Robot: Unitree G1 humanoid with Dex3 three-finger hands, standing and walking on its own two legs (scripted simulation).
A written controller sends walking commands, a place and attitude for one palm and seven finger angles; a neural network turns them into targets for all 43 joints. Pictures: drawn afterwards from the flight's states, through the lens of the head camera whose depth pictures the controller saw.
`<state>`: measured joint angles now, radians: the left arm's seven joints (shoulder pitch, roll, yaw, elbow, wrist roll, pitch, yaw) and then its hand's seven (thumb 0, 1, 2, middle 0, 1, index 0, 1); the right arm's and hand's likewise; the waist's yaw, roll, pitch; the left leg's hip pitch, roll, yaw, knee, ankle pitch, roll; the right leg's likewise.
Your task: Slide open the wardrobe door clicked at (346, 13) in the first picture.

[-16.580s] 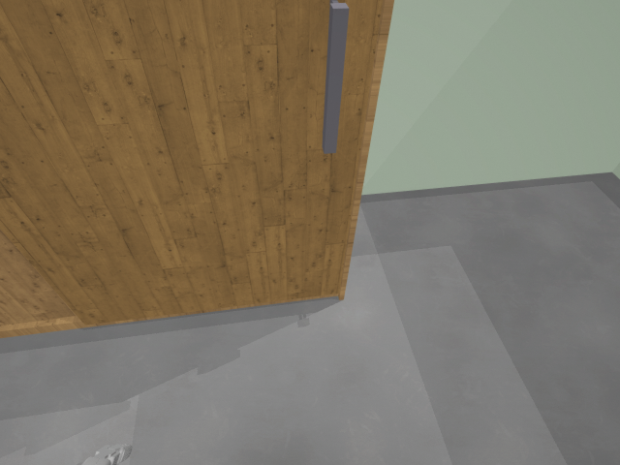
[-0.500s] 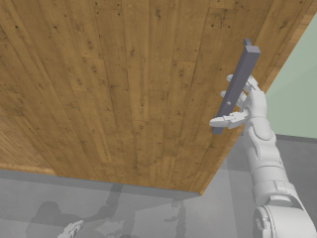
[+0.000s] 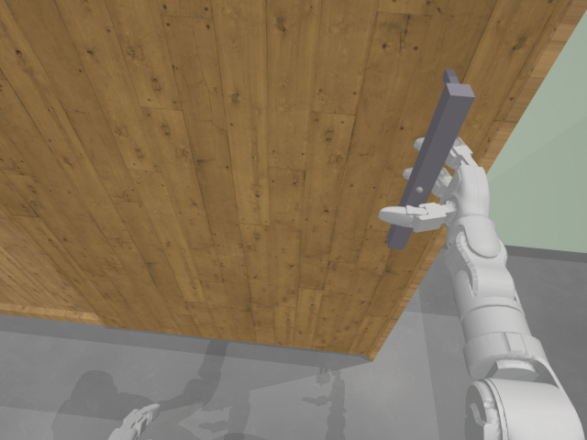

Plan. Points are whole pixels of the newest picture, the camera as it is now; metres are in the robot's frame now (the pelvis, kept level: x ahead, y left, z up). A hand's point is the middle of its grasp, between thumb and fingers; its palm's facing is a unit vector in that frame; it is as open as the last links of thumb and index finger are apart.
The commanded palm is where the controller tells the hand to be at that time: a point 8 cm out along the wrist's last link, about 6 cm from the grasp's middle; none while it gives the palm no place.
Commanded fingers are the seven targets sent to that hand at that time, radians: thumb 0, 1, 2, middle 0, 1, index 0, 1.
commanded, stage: grip the handle and tug to test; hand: right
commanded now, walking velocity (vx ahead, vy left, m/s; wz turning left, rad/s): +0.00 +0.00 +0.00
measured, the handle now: (418, 172) +0.47 -0.12 +0.13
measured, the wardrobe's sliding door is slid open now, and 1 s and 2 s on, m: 0.00 0.00 0.01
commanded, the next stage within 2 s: tug the door sideways, standing still in 1.20 s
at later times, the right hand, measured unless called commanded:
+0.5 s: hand (410, 194) +0.42 -0.11 +0.13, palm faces -0.03 +1.00 +0.01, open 6.0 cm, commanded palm +0.40 -0.17 +0.14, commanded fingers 0.00 -0.90 -0.90 0.45 1.40 0.45 1.40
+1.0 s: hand (408, 194) +0.42 -0.10 +0.13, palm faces +0.00 +1.00 +0.02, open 5.9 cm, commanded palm +0.37 -0.17 +0.14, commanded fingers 0.00 -0.90 -0.90 0.45 1.40 0.45 1.40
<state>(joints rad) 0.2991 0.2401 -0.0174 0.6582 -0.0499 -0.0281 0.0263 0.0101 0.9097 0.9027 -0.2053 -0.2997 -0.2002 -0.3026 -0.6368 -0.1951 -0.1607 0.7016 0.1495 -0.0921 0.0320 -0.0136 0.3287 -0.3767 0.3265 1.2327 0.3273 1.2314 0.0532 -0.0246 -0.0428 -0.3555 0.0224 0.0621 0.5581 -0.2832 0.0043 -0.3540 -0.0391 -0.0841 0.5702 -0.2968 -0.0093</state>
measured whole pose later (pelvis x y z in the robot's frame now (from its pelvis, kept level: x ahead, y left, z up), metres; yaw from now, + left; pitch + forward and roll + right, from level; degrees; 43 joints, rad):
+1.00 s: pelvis +0.00 +0.01 +0.00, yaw +2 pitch +3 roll +0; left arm 0.30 0.25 -0.01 0.63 -0.05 -0.01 0.03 0.01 0.91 0.90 -0.21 -0.30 -0.20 -0.30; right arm -0.52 -0.20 -0.20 0.59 0.15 -0.07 0.03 0.00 -0.66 -0.77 0.35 1.40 0.38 1.40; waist 0.08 -0.03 -0.04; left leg -0.31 0.00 0.03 0.52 -0.26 0.02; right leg -0.29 -0.06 -0.11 0.52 -0.28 0.00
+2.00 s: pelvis +0.01 +0.00 +0.00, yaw -3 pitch +4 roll +0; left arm 0.28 0.22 -0.01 0.68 -0.02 -0.01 0.00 0.01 0.91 0.90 -0.21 -0.30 -0.20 -0.30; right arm -0.58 -0.07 0.04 0.49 0.12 0.05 -0.16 0.00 -0.72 -0.79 0.29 1.40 0.23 1.40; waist 0.00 -0.05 -0.03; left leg -0.31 0.05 0.11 0.57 -0.32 0.00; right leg -0.34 -0.01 -0.01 0.59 -0.32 -0.01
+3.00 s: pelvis +0.01 +0.09 +0.00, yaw -4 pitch -2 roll +2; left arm 0.06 0.19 0.03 0.64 -0.02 -0.01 0.03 0.01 0.91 0.90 -0.20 -0.30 -0.20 -0.30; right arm -0.63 -0.18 0.03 0.32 0.09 -0.09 -0.11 -0.03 -0.70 -0.84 0.38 1.40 0.21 1.40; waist -0.09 0.00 0.28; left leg -0.55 0.02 0.00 1.18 -0.42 0.00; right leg -0.27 -0.14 -0.09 0.61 -0.30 0.04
